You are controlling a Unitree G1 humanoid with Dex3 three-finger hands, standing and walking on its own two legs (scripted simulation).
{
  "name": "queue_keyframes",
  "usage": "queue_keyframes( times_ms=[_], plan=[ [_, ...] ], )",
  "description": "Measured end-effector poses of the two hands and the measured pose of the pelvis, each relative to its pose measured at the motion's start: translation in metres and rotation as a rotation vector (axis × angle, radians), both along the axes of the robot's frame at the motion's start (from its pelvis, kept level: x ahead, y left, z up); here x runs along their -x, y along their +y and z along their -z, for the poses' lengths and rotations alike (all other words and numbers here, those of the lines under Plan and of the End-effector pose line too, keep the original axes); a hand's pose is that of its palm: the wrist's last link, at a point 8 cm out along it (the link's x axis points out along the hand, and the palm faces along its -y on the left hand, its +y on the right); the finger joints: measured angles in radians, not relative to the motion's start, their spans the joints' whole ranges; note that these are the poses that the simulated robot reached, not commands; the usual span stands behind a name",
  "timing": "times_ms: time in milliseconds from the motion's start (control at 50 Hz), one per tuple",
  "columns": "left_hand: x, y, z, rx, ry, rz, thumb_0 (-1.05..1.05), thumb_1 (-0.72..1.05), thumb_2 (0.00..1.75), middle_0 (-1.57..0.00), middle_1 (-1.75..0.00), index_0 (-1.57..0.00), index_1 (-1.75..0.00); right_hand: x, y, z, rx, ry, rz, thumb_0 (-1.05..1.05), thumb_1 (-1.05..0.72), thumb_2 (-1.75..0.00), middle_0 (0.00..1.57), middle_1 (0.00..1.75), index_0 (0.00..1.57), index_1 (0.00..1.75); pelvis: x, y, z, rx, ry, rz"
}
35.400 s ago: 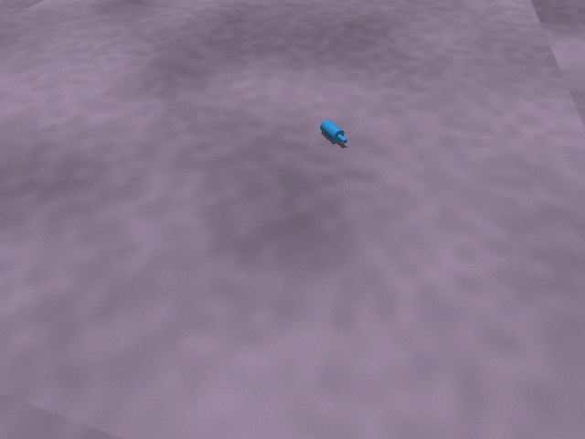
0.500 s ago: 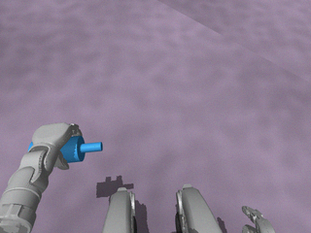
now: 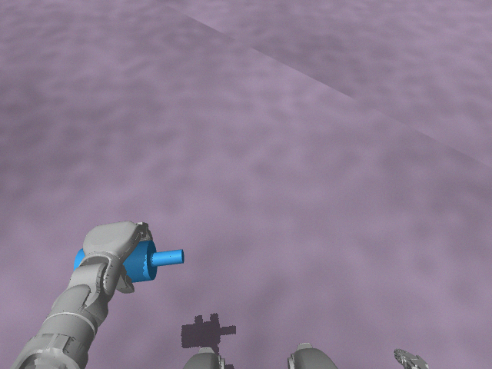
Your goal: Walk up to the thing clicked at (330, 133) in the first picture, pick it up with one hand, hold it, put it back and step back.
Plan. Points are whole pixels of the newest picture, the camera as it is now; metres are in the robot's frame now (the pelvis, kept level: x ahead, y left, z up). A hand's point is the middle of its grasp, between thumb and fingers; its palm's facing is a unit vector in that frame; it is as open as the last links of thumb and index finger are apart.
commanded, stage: lift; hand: left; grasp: from above
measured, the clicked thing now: (133, 262) +0.34 +0.23 -0.09
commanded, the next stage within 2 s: hold in 0.10 s
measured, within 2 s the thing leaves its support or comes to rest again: neither
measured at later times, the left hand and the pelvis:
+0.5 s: hand (117, 243) +0.34 +0.23 -0.02, palm faces -0.46 -0.07 -0.89, open 10.0 cm; pelvis +0.04 +0.00 +0.04, yaw +0 degrees
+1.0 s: hand (115, 248) +0.32 +0.22 +0.01, palm faces -0.46 -0.06 -0.89, open 10.0 cm; pelvis +0.03 +0.00 +0.05, yaw +0 degrees
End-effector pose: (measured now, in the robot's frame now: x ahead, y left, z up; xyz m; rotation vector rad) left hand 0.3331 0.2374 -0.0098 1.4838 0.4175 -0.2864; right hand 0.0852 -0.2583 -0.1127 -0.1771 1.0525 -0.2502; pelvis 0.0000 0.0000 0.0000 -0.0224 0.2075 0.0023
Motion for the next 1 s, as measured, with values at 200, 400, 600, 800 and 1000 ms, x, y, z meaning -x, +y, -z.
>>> queue_keyframes(
  times_ms=[200,400,600,800,1000],
  plan=[
    [-0.005,-0.006,-0.019,0.025,0.045,0.012,0.0,0.04,0.36,-0.69,-0.52,-0.71,-0.5,-0.019,-0.002,-0.023,0.007,-0.019,0.009,0.01,-0.91,-0.9,0.2,0.3,0.2,0.3,-0.018,0.001,-0.021,-0.006,-0.037,0.003],
    [-0.013,-0.004,-0.041,0.001,0.021,0.028,0.0,0.05,0.36,-0.68,-0.52,-0.71,-0.5,-0.046,0.002,-0.035,-0.004,-0.045,-0.007,0.01,-0.9,-0.9,0.2,0.3,0.2,0.3,-0.031,0.002,-0.033,-0.011,-0.066,0.004],
    [-0.015,-0.007,-0.055,0.009,0.041,0.043,0.0,0.04,0.37,-0.68,-0.52,-0.71,-0.49,-0.066,0.004,-0.045,-0.015,-0.08,-0.011,0.01,-0.9,-0.9,0.2,0.3,0.2,0.3,-0.039,0.003,-0.04,-0.015,-0.09,0.01],
    [-0.01,-0.011,-0.066,0.01,0.019,0.052,0.0,0.04,0.38,-0.69,-0.51,-0.72,-0.49,-0.071,0.003,-0.05,-0.02,-0.098,-0.02,0.01,-0.9,-0.89,0.2,0.3,0.2,0.3,-0.038,0.0,-0.044,-0.02,-0.116,0.009],
    [0.004,-0.015,-0.076,0.01,0.02,0.053,0.0,0.04,0.38,-0.69,-0.51,-0.72,-0.49,-0.068,0.0,-0.055,-0.027,-0.116,-0.025,0.01,-0.9,-0.9,0.2,0.3,0.2,0.3,-0.029,-0.003,-0.048,-0.025,-0.145,0.011]
  ],
)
